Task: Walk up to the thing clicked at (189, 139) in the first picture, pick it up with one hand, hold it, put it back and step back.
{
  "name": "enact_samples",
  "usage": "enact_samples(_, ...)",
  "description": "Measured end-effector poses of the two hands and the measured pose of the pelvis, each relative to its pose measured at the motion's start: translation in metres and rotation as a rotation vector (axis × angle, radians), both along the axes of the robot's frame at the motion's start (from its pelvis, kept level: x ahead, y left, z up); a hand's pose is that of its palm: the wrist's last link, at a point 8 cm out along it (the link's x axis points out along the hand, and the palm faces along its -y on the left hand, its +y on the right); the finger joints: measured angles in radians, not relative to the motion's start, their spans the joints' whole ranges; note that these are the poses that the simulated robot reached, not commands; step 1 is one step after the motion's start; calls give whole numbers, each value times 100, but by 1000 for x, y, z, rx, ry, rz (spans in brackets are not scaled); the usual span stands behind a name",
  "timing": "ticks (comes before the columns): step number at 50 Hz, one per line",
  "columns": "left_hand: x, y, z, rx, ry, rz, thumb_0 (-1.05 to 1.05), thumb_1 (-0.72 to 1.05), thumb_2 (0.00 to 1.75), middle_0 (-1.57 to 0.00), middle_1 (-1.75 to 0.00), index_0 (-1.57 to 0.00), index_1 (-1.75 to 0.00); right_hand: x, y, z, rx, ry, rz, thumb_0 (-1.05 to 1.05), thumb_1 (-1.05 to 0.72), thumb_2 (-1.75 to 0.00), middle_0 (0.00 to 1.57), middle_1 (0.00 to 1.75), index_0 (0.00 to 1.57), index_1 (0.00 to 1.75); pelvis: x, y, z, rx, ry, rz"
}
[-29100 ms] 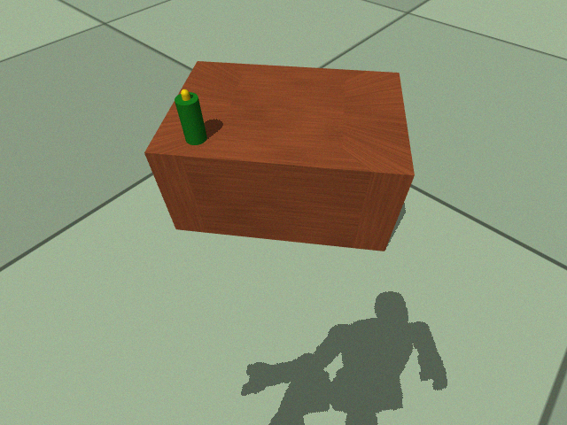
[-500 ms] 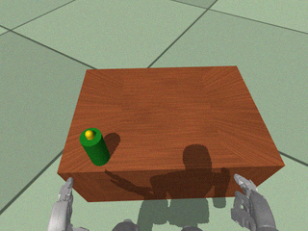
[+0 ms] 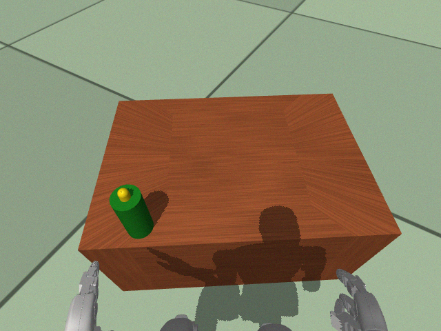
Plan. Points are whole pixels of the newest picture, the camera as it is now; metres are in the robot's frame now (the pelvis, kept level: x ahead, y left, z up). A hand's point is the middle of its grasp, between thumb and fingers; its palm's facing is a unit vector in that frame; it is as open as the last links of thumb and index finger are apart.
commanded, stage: home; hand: left
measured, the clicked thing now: (132, 210) +0.44 +0.23 -0.17
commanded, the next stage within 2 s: stand in 0.20 s
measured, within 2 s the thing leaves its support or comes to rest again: neither
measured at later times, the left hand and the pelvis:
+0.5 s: hand out of the picture +0.14 +0.22 -0.09, palm faces -0.04 -0.93 -0.38, open 15.4 cm; pelvis +0.00 +0.00 +0.02, yaw +1 degrees
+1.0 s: hand out of the picture +0.06 +0.26 -0.10, palm faces -0.02 -0.94 -0.35, open 7.5 cm; pelvis +0.00 +0.01 +0.06, yaw +0 degrees
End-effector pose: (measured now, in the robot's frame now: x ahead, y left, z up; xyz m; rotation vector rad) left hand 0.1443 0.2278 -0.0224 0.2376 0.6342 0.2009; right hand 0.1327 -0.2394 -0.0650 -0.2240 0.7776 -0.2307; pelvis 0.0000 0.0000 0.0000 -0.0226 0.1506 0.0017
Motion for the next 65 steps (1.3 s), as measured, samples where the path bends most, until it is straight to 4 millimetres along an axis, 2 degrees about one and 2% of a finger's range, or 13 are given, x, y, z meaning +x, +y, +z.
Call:
enact_samples(17, 1, 0, 1, -6, 40, 25, -1, -51, 7, -6, -5, -6, -6, 17, 2, 7, -17, -70, 20, 2, -90, -90, 20, 30, 20, 30, 2, 0, 5, -3, -16, 7)
enact_samples(20, 0, 9, -12, 58, 88, -67, -1, -47, 11, -9, -9, -9, -10, 17, -1, -2, -50, 15, 123, 1, -90, -90, 20, 30, 20, 30, 0, 0, 9, 10, -67, 7)
enact_samples(24, -12, 34, -31, 90, 212, -88, -1, -32, 26, -14, -18, -14, -19, 7, -15, -12, -46, 140, 152, 1, -90, -90, 20, 30, 21, 30, 0, 0, 14, 22, -106, 7)
enact_samples(31, -51, 66, -42, 105, 383, -15, -1, 12, 64, -19, -26, -19, -27, -21, -39, -12, -47, 257, 78, 1, -90, -90, 20, 30, 21, 30, 5, 3, 25, 25, -144, 3)
enact_samples(37, -72, 76, -45, 91, 477, 24, 0, 54, 82, -20, -28, -20, -29, -45, -43, -10, -48, 346, 33, 1, -90, -90, 20, 30, 20, 30, 6, 8, 35, 22, -170, 2)
enact_samples(42, -82, 76, -45, 65, 521, 43, 0, 76, 87, -20, -29, -20, -30, -61, -37, -7, -33, 402, 17, 1, -90, -90, 20, 30, 20, 30, 4, 11, 44, 19, -188, 1)
enact_samples(52, -96, 73, -40, 41, 569, 51, 0, 89, 90, -20, -29, -20, -30, -77, -28, -2, -1, 436, -1, 1, -90, -90, 20, 30, 20, 30, -4, 13, 57, 20, -220, 1)
enact_samples(65, -117, 75, -38, 38, 621, 67, 0, 91, 90, -20, -30, -20, -30, -93, -38, 2, -5, 466, -25, 1, -90, -90, 20, 30, 20, 30, -14, 12, 63, 21, -232, 4)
